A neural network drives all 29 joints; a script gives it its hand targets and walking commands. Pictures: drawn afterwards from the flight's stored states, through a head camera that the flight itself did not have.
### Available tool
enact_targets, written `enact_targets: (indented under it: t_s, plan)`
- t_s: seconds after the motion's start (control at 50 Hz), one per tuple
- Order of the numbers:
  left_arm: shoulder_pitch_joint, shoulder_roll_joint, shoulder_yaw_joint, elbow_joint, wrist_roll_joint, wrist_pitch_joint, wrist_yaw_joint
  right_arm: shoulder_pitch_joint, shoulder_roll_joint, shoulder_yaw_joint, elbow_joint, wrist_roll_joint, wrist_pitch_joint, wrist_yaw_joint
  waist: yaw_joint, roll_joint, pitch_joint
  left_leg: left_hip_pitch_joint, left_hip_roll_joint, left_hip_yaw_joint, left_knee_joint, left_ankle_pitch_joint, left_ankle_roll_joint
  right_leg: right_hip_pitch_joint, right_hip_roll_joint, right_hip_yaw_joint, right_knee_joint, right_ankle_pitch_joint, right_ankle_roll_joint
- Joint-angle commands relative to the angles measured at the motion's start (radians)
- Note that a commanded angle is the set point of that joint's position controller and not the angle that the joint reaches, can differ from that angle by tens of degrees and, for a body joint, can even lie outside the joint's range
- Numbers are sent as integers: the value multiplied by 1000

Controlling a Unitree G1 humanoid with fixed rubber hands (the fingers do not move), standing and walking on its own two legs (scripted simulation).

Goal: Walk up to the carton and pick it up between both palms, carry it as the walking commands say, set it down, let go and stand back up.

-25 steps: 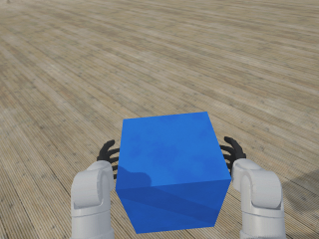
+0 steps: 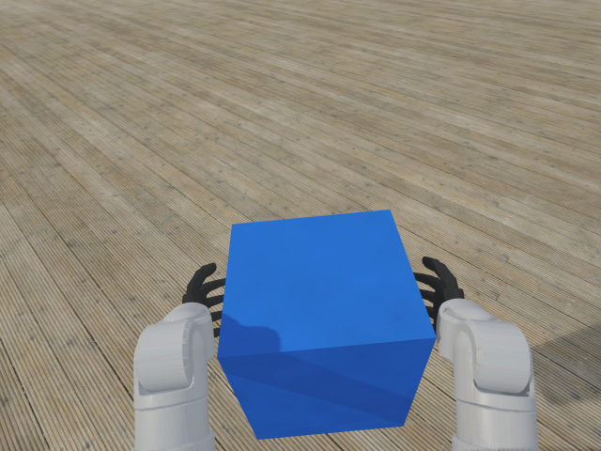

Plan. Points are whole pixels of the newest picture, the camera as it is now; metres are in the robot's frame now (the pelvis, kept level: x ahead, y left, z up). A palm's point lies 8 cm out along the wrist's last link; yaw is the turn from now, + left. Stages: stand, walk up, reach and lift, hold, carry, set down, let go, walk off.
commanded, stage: carry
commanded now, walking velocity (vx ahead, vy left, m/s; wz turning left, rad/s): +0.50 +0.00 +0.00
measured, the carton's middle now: (321, 329) +0.30 +0.00 +0.03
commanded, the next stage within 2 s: none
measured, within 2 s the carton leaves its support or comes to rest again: neither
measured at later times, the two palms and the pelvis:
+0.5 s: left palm (227, 218) +0.50 +0.15 +0.07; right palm (403, 212) +0.49 -0.15 +0.08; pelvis +0.21 +0.00 +0.00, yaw +0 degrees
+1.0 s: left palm (226, 134) +0.81 +0.20 +0.07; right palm (354, 124) +0.81 -0.11 +0.09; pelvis +0.54 +0.03 -0.01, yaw +1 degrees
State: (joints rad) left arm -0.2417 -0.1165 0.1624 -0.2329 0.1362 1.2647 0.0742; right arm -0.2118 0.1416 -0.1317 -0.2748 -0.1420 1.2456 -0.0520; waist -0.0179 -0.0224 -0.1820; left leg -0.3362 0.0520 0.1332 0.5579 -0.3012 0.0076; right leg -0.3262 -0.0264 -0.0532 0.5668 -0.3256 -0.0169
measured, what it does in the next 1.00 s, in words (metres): walks ahead: right foot, then left foot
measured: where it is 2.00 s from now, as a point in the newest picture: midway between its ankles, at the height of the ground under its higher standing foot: (289, 259)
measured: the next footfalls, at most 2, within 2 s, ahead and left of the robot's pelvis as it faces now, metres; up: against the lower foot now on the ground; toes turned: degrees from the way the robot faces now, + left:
right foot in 0.56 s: +0.40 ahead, -0.10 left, +0.00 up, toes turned -4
left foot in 1.00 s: +0.68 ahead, +0.13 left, +0.00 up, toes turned +12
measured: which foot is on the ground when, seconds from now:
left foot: down 0.00-0.54, up 0.56-0.98, down 1.00-1.00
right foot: down 0.00-0.30, up 0.32-0.54, down 0.56-1.00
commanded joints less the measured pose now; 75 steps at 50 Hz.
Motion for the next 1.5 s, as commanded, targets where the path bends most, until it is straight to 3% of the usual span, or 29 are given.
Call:
enact_targets:
  t_s: [0.0, 0.1, 0.16, 0.2, 0.22, 0.24, 0.26, 0.28, 0.36, 0.44, 0.46, 0.48, 0.5, 0.52, 0.56, 0.6, 0.74, 0.88, 0.92, 0.94, 0.96, 0.98, 1.02, 1.08, 1.3, 1.42, 1.44, 1.46, 1.48]
  plan:
    - [-459, -935, -735, -63, -417, -9, -252, -444, 873, 702, -16, 436, 5, 240, 19, 95, -107, 163, 143, -175, -190, -92, 83, 13, -70, 39, -98, -20, -32]
    - [-445, -927, -737, -81, -435, -20, -248, -432, 880, 700, -28, 443, -4, 236, 36, -64, -187, -18, 49, -7, 128, 192, 35, 327, -143, 164, -104, 380, -92]
    - [-435, -920, -743, -113, -444, -35, -243, -447, 890, 717, -66, 464, -14, 232, 49, -239, -143, -344, -47, 87, 139, -175, 2, 646, -258, 271, -100, 981, -160]
    - [-450, -913, -749, -151, -447, -42, -238, -424, 891, 722, -78, 473, -22, 230, 27, -173, -154, -189, -62, 81, 12, -165, 23, 565, -233, 164, 14, 1236, -120]
    - [-471, -909, -753, -179, -450, -47, -233, -397, 898, 723, -86, 477, -26, 229, -18, -106, -200, 141, -62, 65, -175, -33, 54, 340, -172, 22, 198, 1339, -56]
    - [-458, -902, -752, -191, -440, -53, -227, -414, 901, 731, -108, 480, -31, 230, -42, 33, -272, 559, 20, -95, -213, 277, 105, -38, -84, -76, 445, 1026, 25]
    - [-448, -919, -769, -207, -429, -57, -224, -414, 895, 729, -103, 478, -36, 231, -8, 430, -219, 834, 286, -403, -165, 876, 169, -464, 50, -152, 584, -43, 60]
    - [-489, -899, -784, -235, -442, -57, -225, -401, 905, 717, -105, 485, -42, 232, -12, 395, -197, 929, 320, -410, -126, 1004, 210, -584, 42, -92, 565, -219, 14]
    - [-474, -941, -780, -270, -453, -77, -209, -444, 923, 740, -216, 496, -46, 230, -32, 171, -90, 843, 291, -301, -159, 946, 143, -623, 3, -115, 330, -232, 23]
    - [-347, -920, -757, -240, -424, -71, -205, -363, 877, 742, -236, 471, -34, 232, 22, 162, -258, 452, 141, 58, 56, 1147, 36, 153, 143, -270, -86, 196, -2]
    - [-337, -899, -760, -243, -417, -70, -207, -324, 872, 748, -219, 469, -34, 235, 48, 112, -301, 266, 97, 119, 213, 1009, 7, 410, 114, -230, -118, 277, -29]
    - [-336, -895, -758, -246, -407, -73, -209, -327, 865, 753, -207, 463, -30, 241, 88, -37, -340, -12, 18, 79, 455, 570, 3, 618, -69, 82, -138, 204, -123]
    - [-357, -891, -742, -236, -393, -74, -212, -341, 877, 776, -204, 460, -26, 247, 59, -337, -323, -218, -126, -9, 674, -185, -9, 677, -336, 565, -279, 352, -249]
    - [-385, -904, -747, -222, -394, -69, -212, -370, 861, 774, -155, 455, -26, 255, 47, -188, -263, -234, -72, -139, 794, -244, 16, 582, -389, 655, -308, 324, -282]
    - [-369, -886, -734, -173, -368, -49, -222, -316, 849, 722, -48, 439, -25, 262, 45, 10, -38, -228, -40, -146, 757, -165, 22, 355, -303, 502, -361, 367, -162]
    - [-382, -881, -765, -123, -391, -32, -239, -312, 836, 698, -10, 425, -14, 259, 39, 18, -19, -264, 27, -160, 593, -137, 5, 338, -327, 430, -371, 170, -189]
    - [-364, -888, -734, -45, -430, -45, -276, -431, 870, 737, -61, 412, -35, 230, 41, -134, 31, -255, 55, -51, 251, 87, -10, 260, -250, 140, -491, 66, -136]
    - [-376, -879, -735, -123, -415, -41, -257, -456, 879, 738, -126, 446, -26, 235, 42, -177, 40, -113, -28, 119, -5, 169, -21, 283, -207, 5, -329, 480, -96]
    - [-384, -881, -750, -158, -418, -36, -249, -404, 884, 724, -95, 451, -20, 237, 16, -78, -97, 167, -82, 146, -119, 161, 3, 248, -165, -58, -29, 740, -48]
    - [-398, -876, -761, -177, -416, -35, -246, -407, 880, 724, -109, 454, -23, 239, -13, 73, -230, 439, 85, -71, -152, 45, 53, 71, -111, -107, 256, 601, 2]
    - [-396, -873, -781, -182, -415, -32, -244, -394, 863, 712, -79, 447, -26, 240, 9, 375, -290, 635, 365, -529, -250, 126, 162, -169, 23, -80, 515, 21, 38]
    - [-414, -875, -802, -184, -423, -39, -244, -373, 875, 715, -85, 447, -32, 242, 16, 400, -280, 727, 422, -647, -264, 393, 187, -309, 67, 10, 662, -111, 20]
    - [-463, -920, -826, -235, -461, -61, -235, -384, 901, 706, -117, 445, -46, 237, -7, 209, -279, 714, 351, -446, -202, 720, 149, -381, -7, 59, 672, -38, 3]
    - [-432, -985, -839, -278, -461, -85, -215, -422, 932, 713, -226, 493, -68, 249, -4, 155, -269, 620, 273, -252, -244, 641, 79, -344, -46, 23, 534, 34, 22]
    - [-368, -895, -826, -242, -403, -47, -197, -269, 816, 689, -114, 442, -13, 275, 4, 221, 50, 481, 172, 1, -401, 571, 78, -366, 2, -148, 175, 253, 28]
    - [-384, -855, -778, -165, -391, -21, -216, -307, 813, 702, -82, 423, 10, 268, 29, 239, -88, 480, 136, 123, 8, 1235, 25, 75, 147, -296, -163, 327, -12]
    - [-370, -866, -771, -165, -394, -23, -223, -332, 813, 715, -105, 423, 9, 263, 53, 165, -199, 315, 103, 111, 192, 1032, 8, 324, 63, -174, -125, 337, -58]
    - [-374, -857, -754, -172, -392, -27, -230, -363, 829, 731, -131, 426, 9, 259, 62, -96, -285, 29, 20, 84, 506, 574, -11, 567, -194, 234, -141, 363, -165]
    - [-372, -869, -738, -151, -387, -30, -232, -401, 827, 740, -147, 425, 5, 258, 38, -290, -263, -210, -99, -11, 723, -166, -15, 666, -402, 594, -224, 482, -279]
